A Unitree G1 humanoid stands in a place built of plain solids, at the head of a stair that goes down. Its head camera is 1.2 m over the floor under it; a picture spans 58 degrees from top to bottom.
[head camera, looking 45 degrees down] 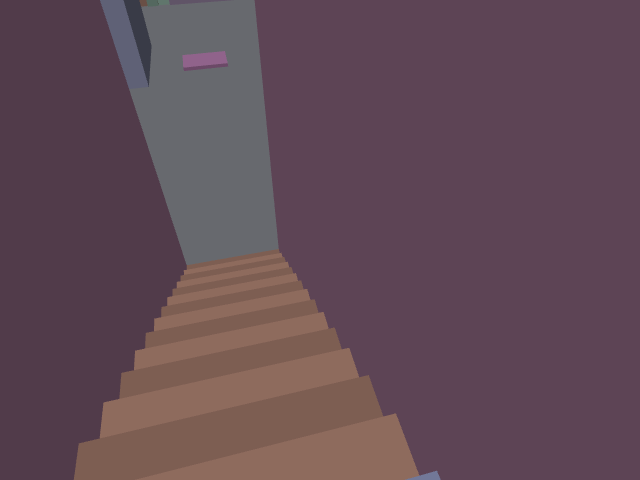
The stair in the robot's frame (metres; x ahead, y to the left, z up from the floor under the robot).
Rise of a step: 0.17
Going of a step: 0.23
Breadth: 1.07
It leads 14 degrees to the left of straight ahead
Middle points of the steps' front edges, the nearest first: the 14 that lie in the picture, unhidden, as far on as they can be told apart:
0.46 0.27 -0.17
0.69 0.32 -0.35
0.91 0.38 -0.52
1.14 0.43 -0.70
1.36 0.49 -0.87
1.58 0.54 -1.05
1.81 0.60 -1.22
2.03 0.66 -1.40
2.25 0.71 -1.57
2.48 0.77 -1.75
2.70 0.82 -1.92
2.92 0.88 -2.10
3.15 0.93 -2.27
3.37 0.99 -2.44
